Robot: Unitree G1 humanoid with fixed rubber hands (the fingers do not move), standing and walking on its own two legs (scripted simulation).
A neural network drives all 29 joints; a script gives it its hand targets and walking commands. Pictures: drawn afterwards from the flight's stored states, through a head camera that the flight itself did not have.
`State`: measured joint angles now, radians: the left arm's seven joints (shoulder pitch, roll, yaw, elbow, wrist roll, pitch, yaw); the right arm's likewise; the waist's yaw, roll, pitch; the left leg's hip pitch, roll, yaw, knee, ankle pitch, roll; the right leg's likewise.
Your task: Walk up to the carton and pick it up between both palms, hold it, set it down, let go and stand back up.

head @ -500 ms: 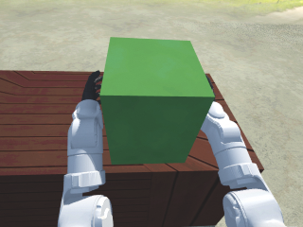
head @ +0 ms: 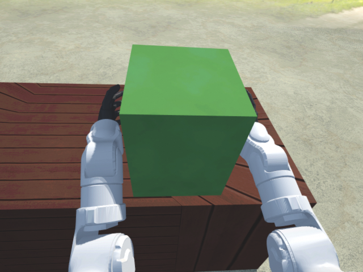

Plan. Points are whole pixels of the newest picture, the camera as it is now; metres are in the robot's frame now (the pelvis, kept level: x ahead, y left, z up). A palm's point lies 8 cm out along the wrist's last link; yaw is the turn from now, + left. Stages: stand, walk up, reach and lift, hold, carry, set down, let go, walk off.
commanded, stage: hold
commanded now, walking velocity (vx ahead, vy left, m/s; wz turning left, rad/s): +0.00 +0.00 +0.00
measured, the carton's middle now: (179, 124) +0.37 +0.01 +0.17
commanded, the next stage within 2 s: none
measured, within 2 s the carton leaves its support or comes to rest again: neither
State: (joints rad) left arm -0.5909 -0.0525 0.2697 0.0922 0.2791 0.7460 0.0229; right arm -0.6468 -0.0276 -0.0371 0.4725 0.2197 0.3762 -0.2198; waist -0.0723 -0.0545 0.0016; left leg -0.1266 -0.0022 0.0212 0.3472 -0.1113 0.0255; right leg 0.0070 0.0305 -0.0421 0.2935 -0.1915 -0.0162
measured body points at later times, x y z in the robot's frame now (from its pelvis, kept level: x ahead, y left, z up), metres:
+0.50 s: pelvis +0.00 +0.00 +0.00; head -0.04 +0.03 +0.45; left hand +0.37 +0.15 +0.19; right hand +0.38 -0.14 +0.18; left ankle +0.06 +0.10 -0.75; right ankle -0.01 -0.10 -0.75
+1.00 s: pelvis +0.00 +0.00 +0.00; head -0.04 +0.03 +0.45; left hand +0.37 +0.15 +0.19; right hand +0.38 -0.14 +0.18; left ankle +0.06 +0.10 -0.75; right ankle -0.01 -0.10 -0.75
